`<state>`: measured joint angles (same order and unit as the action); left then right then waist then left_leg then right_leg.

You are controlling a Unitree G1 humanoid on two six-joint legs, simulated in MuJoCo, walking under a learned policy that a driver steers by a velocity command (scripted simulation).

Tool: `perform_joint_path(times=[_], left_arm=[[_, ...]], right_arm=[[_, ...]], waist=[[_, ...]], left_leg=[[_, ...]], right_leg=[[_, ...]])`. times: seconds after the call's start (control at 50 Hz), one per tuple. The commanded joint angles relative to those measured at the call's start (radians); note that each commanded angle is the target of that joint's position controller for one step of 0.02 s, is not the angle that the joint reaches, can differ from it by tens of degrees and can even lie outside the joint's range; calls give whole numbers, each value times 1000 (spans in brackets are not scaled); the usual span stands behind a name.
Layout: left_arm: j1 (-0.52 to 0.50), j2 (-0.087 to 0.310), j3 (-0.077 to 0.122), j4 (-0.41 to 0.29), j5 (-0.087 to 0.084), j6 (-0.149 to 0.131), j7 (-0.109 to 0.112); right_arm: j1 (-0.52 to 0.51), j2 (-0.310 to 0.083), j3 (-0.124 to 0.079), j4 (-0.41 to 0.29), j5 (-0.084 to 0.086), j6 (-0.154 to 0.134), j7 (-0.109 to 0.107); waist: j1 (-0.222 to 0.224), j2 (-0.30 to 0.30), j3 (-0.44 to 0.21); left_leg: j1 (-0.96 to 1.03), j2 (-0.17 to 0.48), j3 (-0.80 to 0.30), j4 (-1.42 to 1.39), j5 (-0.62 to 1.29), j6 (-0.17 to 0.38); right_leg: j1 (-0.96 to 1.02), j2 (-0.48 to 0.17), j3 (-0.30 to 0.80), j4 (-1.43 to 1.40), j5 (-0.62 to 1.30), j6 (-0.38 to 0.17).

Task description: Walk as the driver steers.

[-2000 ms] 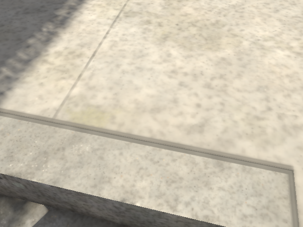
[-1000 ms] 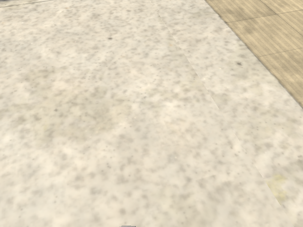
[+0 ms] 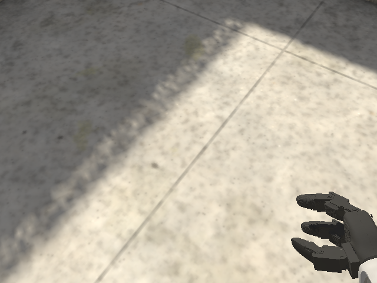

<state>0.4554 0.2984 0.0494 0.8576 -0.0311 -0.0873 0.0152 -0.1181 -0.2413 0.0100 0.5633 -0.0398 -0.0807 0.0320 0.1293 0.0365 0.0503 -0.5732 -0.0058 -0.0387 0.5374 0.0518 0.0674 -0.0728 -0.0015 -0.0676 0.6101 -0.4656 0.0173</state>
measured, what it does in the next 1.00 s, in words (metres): walks ahead, turning right: right foot, then left foot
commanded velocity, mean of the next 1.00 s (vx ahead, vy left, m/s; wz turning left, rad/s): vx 0.05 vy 0.00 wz -0.70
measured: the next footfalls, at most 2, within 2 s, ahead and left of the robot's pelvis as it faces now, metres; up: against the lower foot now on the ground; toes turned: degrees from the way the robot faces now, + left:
right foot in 0.36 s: +0.14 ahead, -0.18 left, +0.00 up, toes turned -20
left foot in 0.88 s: +0.27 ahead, -0.03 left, +0.00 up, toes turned -52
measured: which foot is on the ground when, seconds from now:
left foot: down 0.00-0.36, up 0.38-0.86, down 0.88-1.00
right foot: up 0.00-0.34, down 0.36-0.88, up 0.90-1.00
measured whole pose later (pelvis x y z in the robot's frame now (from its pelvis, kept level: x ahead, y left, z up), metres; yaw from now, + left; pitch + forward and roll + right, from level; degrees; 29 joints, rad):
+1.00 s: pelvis +0.14 -0.06 +0.02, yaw -44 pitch +1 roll +0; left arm 0.13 0.31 0.07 0.55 0.02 0.05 0.03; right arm 0.12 -0.26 -0.07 0.75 -0.01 -0.01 -0.01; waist -0.03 -0.04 0.03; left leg -0.30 -0.06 -0.13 0.48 -0.20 0.01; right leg -0.43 0.15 0.20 0.92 -0.49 0.07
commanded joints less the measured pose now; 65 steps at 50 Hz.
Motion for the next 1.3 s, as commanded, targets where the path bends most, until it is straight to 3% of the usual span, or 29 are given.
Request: perform_joint_path(times=[0.02,0.04,0.08,0.14,0.2,0.34,0.36,0.38,0.4,0.42,0.44,0.48,0.62,0.78,0.86,0.88,0.9,0.92,0.94,0.98,1.02,1.06,1.1,1.16,1.18,1.2,1.22,1.26,1.3], left_arm=[[32,101,-7,-110,12,-14,-12],[4,171,17,-127,-1,3,-14],[-89,122,19,-160,-2,45,10],[-29,50,21,-175,0,113,26],[-73,22,19,-205,21,128,29],[-156,70,56,-264,32,148,-10],[-119,92,71,-254,44,147,-6],[-100,184,96,-263,50,138,6],[-136,279,102,-321,58,120,7],[-123,270,102,-335,76,97,-10],[-155,245,95,-342,71,80,-13],[-269,175,78,-368,27,89,6],[-255,156,79,-393,18,116,47],[-281,169,90,-418,17,142,34],[-339,144,76,-427,9,146,23],[-288,100,60,-414,17,145,19],[-219,63,45,-408,25,138,15],[-257,130,61,-413,38,121,17],[-257,166,71,-386,41,113,17],[-277,95,49,-355,64,119,14],[-330,51,35,-371,55,108,9],[-371,43,35,-373,34,98,15],[-353,54,44,-355,16,94,20],[-243,50,55,-304,-1,77,9],[-160,83,69,-271,4,70,11],[-59,153,85,-249,25,63,17],[-103,199,96,-253,61,46,3],[-234,93,65,-278,61,19,21],[-268,57,49,-277,46,22,34]], right_arm=[[394,-197,-65,-4,-40,24,-39],[347,-186,-70,-16,-3,42,-39],[268,-118,-62,7,42,47,-47],[138,-91,-67,19,18,53,-54],[71,-118,-86,35,19,46,-68],[106,-140,-116,104,62,61,-83],[134,-111,-112,119,67,68,-80],[196,-79,-109,130,42,85,-77],[173,-83,-107,63,18,94,-82],[112,-126,-117,50,23,92,-88],[91,-140,-123,48,43,86,-91],[118,-156,-134,79,32,81,-102],[95,-94,-111,94,41,62,-77],[89,-119,-115,110,53,43,-55],[198,-147,-124,143,45,31,-38],[198,-169,-126,136,30,35,-36],[138,-226,-127,109,8,49,-42],[171,-185,-120,110,-11,48,-45],[137,-134,-102,93,6,45,-47],[102,-84,-72,93,39,53,-43],[127,-179,-102,90,63,80,-45],[211,-242,-132,91,64,100,-49],[233,-242,-139,83,67,106,-50],[241,-217,-136,75,100,117,-64],[212,-196,-131,57,97,113,-67],[202,-115,-113,34,94,103,-64],[145,-107,-109,-18,102,75,-58],[182,-192,-135,15,76,61,-45],[239,-159,-133,41,61,68,-33]], waist=[[-259,179,-645],[-246,105,-613],[-192,10,-402],[-77,113,-228],[-57,104,-195],[-59,79,-169],[-55,12,-138],[-77,-261,-46],[-118,-471,-42],[-56,-361,-138],[-72,-293,-121],[-127,-178,-132],[-122,-144,-215],[-98,-199,-176],[-142,-182,-201],[-116,-89,-227],[-52,177,-196],[-98,266,-173],[-94,162,-157],[-84,69,-138],[-105,85,-82],[-148,114,-97],[-150,154,-126],[-86,171,-150],[-44,158,-137],[-13,-46,-177],[-23,-258,-80],[-89,-188,11],[-107,-170,14]], left_leg=[[1061,536,-443,126,1295,360],[967,480,-367,80,1035,328],[747,368,-246,-13,607,250],[326,330,-100,-183,295,204],[199,310,35,-223,149,156],[223,326,152,-94,-205,21],[188,280,187,31,-307,-26],[36,161,285,327,-498,-109],[-209,8,151,622,-730,-161],[-243,-5,-9,746,-696,-131],[-259,7,-50,754,-598,-98],[-219,39,-80,668,-432,-88],[-122,-47,-115,400,-344,-130],[50,-80,-141,152,-376,-120],[303,-35,-95,-121,-197,-79],[421,76,-178,-152,-93,-30],[467,248,-375,-189,133,100],[392,365,-568,-242,154,253],[360,347,-538,-215,93,253],[350,208,-398,-197,-42,144],[344,119,-365,-173,17,110],[414,102,-407,-164,27,116],[471,114,-474,-168,3,123],[282,42,-486,-242,-684,85],[59,-4,-441,-191,-719,24],[-189,-86,-256,103,-709,-50],[-381,-80,-175,302,-566,-48],[-354,23,-137,460,-429,-64],[-319,52,-77,600,-349,-105]], right_leg=[[-569,48,215,783,-278,56],[-617,-5,232,822,-227,68],[-702,-69,153,738,-112,91],[-522,-91,98,667,-54,115],[-413,-114,76,477,114,84],[-212,-56,-13,107,274,-41],[-165,-32,11,30,283,-82],[-141,-158,247,-140,593,-153],[-99,-321,647,-259,624,-332],[-87,-343,706,-336,411,-373],[-92,-301,657,-338,303,-323],[-132,-224,535,-285,270,-216],[-55,-131,532,-230,403,-198],[-95,-84,674,-208,378,-204],[-150,-28,633,-113,428,-158],[-219,24,566,-20,236,-121],[-349,171,384,156,-77,-53],[-407,182,319,364,-204,16],[-393,129,345,461,-140,47],[-350,60,269,393,-53,86],[-347,58,167,241,-30,94],[-335,97,138,128,-50,87],[-314,106,157,39,-16,78],[-40,99,122,-263,143,0],[185,23,161,-308,158,-46],[385,-197,364,-319,-39,-118],[266,-387,653,-413,-214,-201],[153,-343,512,-428,-37,-188],[123,-269,317,-394,322,-150]])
